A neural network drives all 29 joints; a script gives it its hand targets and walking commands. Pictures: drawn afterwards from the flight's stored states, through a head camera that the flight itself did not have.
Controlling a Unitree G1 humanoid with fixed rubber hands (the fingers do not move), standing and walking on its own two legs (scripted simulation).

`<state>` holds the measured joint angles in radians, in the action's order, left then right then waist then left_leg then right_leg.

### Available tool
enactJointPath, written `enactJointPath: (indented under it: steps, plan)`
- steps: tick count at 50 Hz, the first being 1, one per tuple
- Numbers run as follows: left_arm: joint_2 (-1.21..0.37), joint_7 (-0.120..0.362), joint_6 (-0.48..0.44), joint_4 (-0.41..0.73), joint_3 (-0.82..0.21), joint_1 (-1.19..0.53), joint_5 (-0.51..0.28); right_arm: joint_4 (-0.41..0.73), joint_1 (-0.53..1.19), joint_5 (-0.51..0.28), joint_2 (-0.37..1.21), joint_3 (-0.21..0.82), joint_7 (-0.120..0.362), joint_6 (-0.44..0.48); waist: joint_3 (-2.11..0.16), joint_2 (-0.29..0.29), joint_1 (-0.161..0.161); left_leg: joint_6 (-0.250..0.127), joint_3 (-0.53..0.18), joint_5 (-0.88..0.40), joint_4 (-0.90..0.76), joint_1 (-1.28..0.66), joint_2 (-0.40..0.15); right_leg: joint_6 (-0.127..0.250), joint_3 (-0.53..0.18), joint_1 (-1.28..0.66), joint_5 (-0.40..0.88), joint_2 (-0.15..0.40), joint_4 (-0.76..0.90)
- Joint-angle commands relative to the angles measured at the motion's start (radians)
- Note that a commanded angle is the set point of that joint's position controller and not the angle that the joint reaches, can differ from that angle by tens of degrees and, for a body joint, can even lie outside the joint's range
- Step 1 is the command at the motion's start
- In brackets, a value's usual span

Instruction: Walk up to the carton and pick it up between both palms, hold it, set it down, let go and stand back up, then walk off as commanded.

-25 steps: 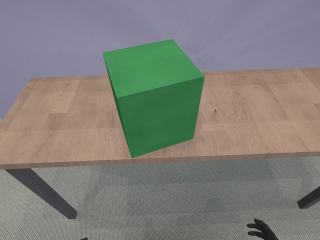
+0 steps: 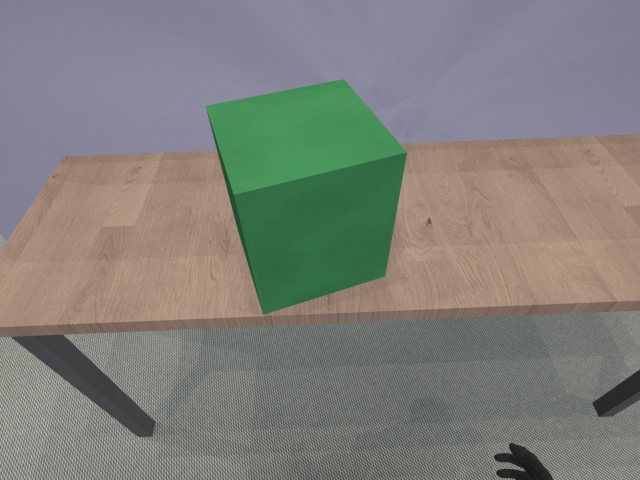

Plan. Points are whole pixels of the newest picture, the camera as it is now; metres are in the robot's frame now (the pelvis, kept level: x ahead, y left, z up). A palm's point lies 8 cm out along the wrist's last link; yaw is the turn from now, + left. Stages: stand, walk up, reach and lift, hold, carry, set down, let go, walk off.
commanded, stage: stand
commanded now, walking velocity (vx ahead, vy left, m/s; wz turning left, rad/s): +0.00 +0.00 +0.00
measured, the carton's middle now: (303, 198) +0.49 +0.05 +0.07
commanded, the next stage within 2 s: walk up in 0.14 s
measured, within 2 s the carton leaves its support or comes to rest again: neither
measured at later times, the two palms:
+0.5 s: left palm out of the picture +0.11 +0.24 -0.11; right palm out of the picture +0.06 -0.31 -0.10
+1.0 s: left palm out of the picture +0.01 +0.10 -0.12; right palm out of the picture +0.13 -0.50 -0.10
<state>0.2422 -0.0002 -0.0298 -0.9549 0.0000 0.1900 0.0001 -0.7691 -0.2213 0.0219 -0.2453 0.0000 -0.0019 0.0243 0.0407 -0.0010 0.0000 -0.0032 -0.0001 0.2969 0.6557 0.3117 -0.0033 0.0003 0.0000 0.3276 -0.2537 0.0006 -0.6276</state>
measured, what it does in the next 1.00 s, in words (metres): steps to the right, turning left: right foot, then left foot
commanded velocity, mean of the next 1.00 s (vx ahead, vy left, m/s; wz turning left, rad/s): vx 0.00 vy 0.00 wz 0.00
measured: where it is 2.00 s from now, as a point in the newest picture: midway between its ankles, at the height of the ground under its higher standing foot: outside the picture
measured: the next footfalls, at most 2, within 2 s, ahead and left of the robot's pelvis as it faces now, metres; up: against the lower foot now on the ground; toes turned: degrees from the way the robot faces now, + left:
right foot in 0.68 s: +0.06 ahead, -0.20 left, +0.00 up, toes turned +14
left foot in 1.00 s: +0.00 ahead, -0.01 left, +0.00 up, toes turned +19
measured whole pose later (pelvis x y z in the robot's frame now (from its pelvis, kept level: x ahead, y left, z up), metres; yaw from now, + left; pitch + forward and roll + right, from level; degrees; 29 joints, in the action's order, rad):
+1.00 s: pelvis -0.01 -0.21 -0.02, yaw +23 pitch -2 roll +2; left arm 0.38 0.10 0.13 -0.64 0.00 0.13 0.00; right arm -0.79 -0.41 0.01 -0.40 0.00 -0.13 0.05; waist 0.15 0.09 0.00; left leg -0.02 -0.09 0.26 0.76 0.39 0.01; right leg 0.06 0.19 0.38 -0.39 -0.01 -0.80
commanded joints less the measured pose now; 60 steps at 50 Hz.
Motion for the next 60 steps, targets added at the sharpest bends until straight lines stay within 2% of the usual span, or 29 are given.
enactJointPath:
  steps: [1, 8, 16, 17, 18, 19, 20, 22, 24, 26, 30, 32, 33, 34, 35, 37, 38, 41, 46, 48, 49, 50, 51, 52, 53, 55, 57, 59, 60]
  plan:
    - [0.282, 0.007, -0.044, 0.05, 0.078, -0.109, 0.013, -0.032, 0.076, -0.001, -0.274, -0.085, -0.002, 0.043, -0.066, 0.003, 0.003, -0.068, -0.144, 0.084, -0.264, -0.031, -0.109, 0.053, -0.125, -0.061, -0.058, 0.085, 0.182]
    - [0.28, 0.005, -0.046, 0.025, 0.074, -0.068, 0.008, -0.034, 0.05, -0.013, -0.284, -0.09, -0.009, 0.043, -0.129, -0.035, -0.004, -0.07, -0.144, -0.104, -0.24, -0.087, -0.118, 0.049, -0.118, -0.102, 0.098, 0.098, 0.156]
    - [0.248, 0.0, -0.035, 0.016, 0.064, -0.07, 0.012, -0.058, 0.061, -0.004, -0.29, -0.082, -0.011, 0.043, -0.092, -0.019, 0.0, -0.057, -0.133, -0.054, -0.246, -0.064, -0.119, 0.048, -0.123, -0.096, 0.055, 0.098, 0.187]
    - [0.355, 0.056, 0.044, 0.212, 0.148, -0.251, 0.135, -0.092, -0.245, -0.002, -0.434, -0.149, -0.067, 0.036, 0.019, 0.053, -0.067, -0.087, -0.464, -0.133, -0.353, 0.017, -0.2, 0.037, 0.017, 0.04, -0.048, -0.01, -0.128]
    - [0.285, 0.07, 0.083, 0.273, 0.143, -0.309, 0.135, -0.121, -0.304, 0.005, -0.507, -0.179, -0.095, 0.04, 0.054, -0.08, -0.071, -0.188, -0.763, -0.114, -0.397, -0.088, -0.314, 0.015, -0.069, 0.296, -0.277, -0.061, -0.313]
    - [0.277, 0.075, 0.096, 0.327, 0.143, -0.292, 0.135, -0.1, -0.335, -0.003, -0.527, -0.189, -0.114, 0.043, 0.016, 0.028, -0.059, -0.249, -0.867, -0.047, -0.367, -0.195, -0.355, 0.005, -0.175, 0.43, -0.313, -0.044, -0.458]
    - [0.277, 0.08, 0.103, 0.353, 0.144, -0.296, 0.126, -0.083, -0.314, -0.015, -0.512, -0.191, -0.134, 0.051, -0.018, 0.075, -0.043, -0.248, -0.834, -0.024, -0.348, -0.216, -0.348, 0.006, -0.223, 0.426, -0.277, -0.014, -0.506]
    - [0.294, 0.086, 0.109, 0.367, 0.146, -0.262, 0.101, -0.035, -0.198, -0.001, -0.501, -0.182, -0.142, 0.061, 0.05, -0.003, 0.016, -0.21, -0.743, 0.07, -0.35, -0.142, -0.313, 0.018, -0.254, 0.44, -0.197, 0.018, -0.564]
    - [0.332, 0.09, 0.109, 0.391, 0.162, -0.249, 0.103, -0.024, -0.218, -0.004, -0.471, -0.169, -0.147, 0.07, 0.026, 0.084, 0.007, -0.196, -0.688, 0.034, -0.304, -0.064, -0.267, 0.01, -0.227, 0.338, -0.18, 0.03, -0.564]
    - [0.314, 0.096, 0.121, 0.428, 0.166, -0.244, 0.096, 0.0, -0.243, 0.007, -0.472, -0.171, -0.138, 0.072, 0.034, -0.069, 0.012, -0.202, -0.672, -0.011, -0.281, -0.025, -0.252, 0.012, -0.233, 0.303, -0.182, 0.032, -0.573]
    - [0.344, 0.11, 0.119, 0.457, 0.174, -0.209, 0.078, 0.051, -0.214, 0.024, -0.55, -0.198, -0.143, 0.078, 0.02, -0.152, 0.017, -0.213, -0.699, -0.164, -0.241, 0.027, -0.276, 0.024, -0.242, 0.165, -0.362, 0.038, -0.36]
    - [0.377, 0.105, 0.113, 0.406, 0.197, -0.013, 0.069, 0.092, -0.116, 0.021, -0.542, -0.192, -0.144, 0.081, -0.048, -0.188, 0.117, -0.183, -0.664, -0.224, -0.161, 0.227, -0.268, 0.045, -0.262, -0.109, -0.288, 0.064, -0.197]
    - [0.393, 0.111, 0.115, 0.368, 0.211, 0.1, 0.072, 0.118, -0.069, 0.015, -0.506, -0.179, -0.144, 0.081, -0.06, -0.092, 0.186, -0.102, -0.512, -0.108, -0.091, 0.478, -0.163, 0.062, -0.303, -0.421, -0.263, 0.075, -0.007]
    - [0.436, 0.102, 0.112, 0.342, 0.21, 0.111, 0.07, 0.096, -0.12, 0.005, -0.39, -0.148, -0.142, 0.075, -0.055, 0.265, 0.196, -0.019, -0.147, 0.219, 0.207, 0.634, 0.068, 0.064, -0.392, -0.522, -0.39, 0.2, 0.297]
    - [0.497, 0.099, 0.111, 0.371, 0.226, 0.014, 0.06, 0.111, -0.108, 0.01, -0.352, -0.132, -0.161, 0.062, 0.043, 0.345, 0.168, 0.034, -0.066, 0.297, 0.373, 0.652, 0.124, 0.054, -0.532, -0.246, -0.434, 0.36, 0.455]
    - [0.454, 0.097, 0.117, 0.415, 0.219, -0.093, 0.055, 0.068, -0.108, 0.007, -0.431, -0.149, -0.166, 0.048, 0.077, 0.181, 0.097, 0.007, -0.056, 0.141, 0.468, 0.483, 0.027, 0.005, -0.465, -0.08, -0.432, 0.307, 0.469]
    - [0.437, 0.087, 0.119, 0.416, 0.215, -0.154, 0.062, 0.033, -0.178, -0.006, -0.444, -0.147, -0.155, 0.041, 0.076, 0.19, 0.045, -0.002, -0.066, 0.101, 0.491, 0.435, 0.008, 0.005, -0.377, -0.064, -0.397, 0.257, 0.418]
    - [0.382, 0.079, 0.113, 0.454, 0.191, -0.178, 0.063, -0.013, -0.268, 0.005, -0.436, -0.149, -0.145, 0.029, 0.029, 0.197, 0.012, -0.015, -0.004, 0.05, 0.48, 0.337, -0.012, -0.041, -0.212, -0.112, -0.1, 0.232, 0.34]
    - [0.369, 0.076, 0.125, 0.48, 0.171, -0.14, 0.087, -0.017, -0.366, -0.016, -0.405, -0.14, -0.128, 0.021, -0.042, 0.205, 0.007, -0.059, 0.083, 0.037, 0.155, 0.103, -0.033, -0.052, -0.034, -0.112, 0.241, 0.19, 0.128]
    - [0.356, 0.075, 0.132, 0.518, 0.162, -0.245, 0.092, -0.071, -0.579, -0.03, -0.394, -0.145, -0.134, 0.022, -0.095, 0.172, -0.109, -0.096, 0.106, -0.123, -0.029, -0.161, -0.015, -0.051, 0.056, 0.026, 0.304, 0.172, -0.082]
    - [0.332, 0.071, 0.138, 0.532, 0.154, -0.294, 0.086, -0.102, -0.685, -0.031, -0.384, -0.153, -0.141, 0.023, -0.112, 0.083, -0.178, -0.118, 0.021, -0.241, -0.097, -0.255, -0.029, -0.006, 0.073, 0.105, 0.222, 0.158, -0.281]
    - [0.301, 0.06, 0.14, 0.535, 0.148, -0.254, 0.075, -0.069, -0.652, -0.03, -0.444, -0.172, -0.157, 0.032, -0.081, -0.094, -0.171, -0.199, -0.321, -0.129, -0.235, -0.23, -0.15, -0.036, 0.062, 0.211, -0.011, 0.089, -0.6]
    - [0.273, 0.062, 0.146, 0.553, 0.152, -0.16, 0.058, -0.007, -0.527, -0.006, -0.568, -0.199, -0.167, 0.039, -0.095, -0.221, -0.073, -0.31, -0.77, -0.28, -0.241, -0.216, -0.362, -0.088, -0.127, 0.396, -0.382, 0.013, -0.795]
    - [0.354, 0.068, 0.138, 0.55, 0.168, -0.103, 0.06, 0.072, -0.361, -0.021, -0.662, -0.209, -0.183, 0.053, -0.077, -0.206, 0.003, -0.403, -1.079, -0.187, -0.314, -0.043, -0.519, -0.065, -0.347, 0.388, -0.417, 0.059, -0.957]
    - [0.446, 0.069, 0.132, 0.534, 0.189, -0.123, 0.038, 0.092, -0.228, -0.036, -0.68, -0.217, -0.2, 0.068, -0.008, -0.084, 0.037, -0.394, -1.056, 0.059, -0.346, 0.18, -0.519, -0.073, -0.413, 0.256, -0.362, 0.116, -1.05]
    - [0.447, 0.08, 0.118, 0.505, 0.204, -0.168, 0.041, 0.093, -0.145, -0.023, -0.601, -0.189, -0.195, 0.083, 0.02, -0.028, 0.056, -0.299, -0.777, -0.196, -0.157, 0.203, -0.364, -0.061, -0.392, 0.2, -0.369, 0.116, -0.916]
    - [0.428, 0.089, 0.121, 0.5, 0.208, -0.147, 0.048, 0.097, -0.162, -0.008, -0.564, -0.17, -0.19, 0.089, -0.058, -0.077, 0.037, -0.225, -0.618, -0.231, -0.068, 0.106, -0.293, -0.051, -0.321, 0.165, -0.39, 0.115, -0.611]
    - [0.422, 0.098, 0.118, 0.441, 0.221, -0.021, 0.044, 0.108, -0.138, 0.004, -0.584, -0.176, -0.18, 0.082, -0.095, -0.115, 0.092, -0.139, -0.51, -0.266, -0.02, 0.279, -0.236, -0.015, -0.24, -0.115, -0.438, 0.089, -0.312]
    - [0.392, 0.095, 0.12, 0.389, 0.224, 0.099, 0.045, 0.1, -0.121, 0.012, -0.553, -0.172, -0.175, 0.071, -0.091, -0.098, 0.166, -0.077, -0.377, -0.269, 0.091, 0.43, -0.143, 0.002, -0.206, -0.343, -0.353, 0.058, -0.063]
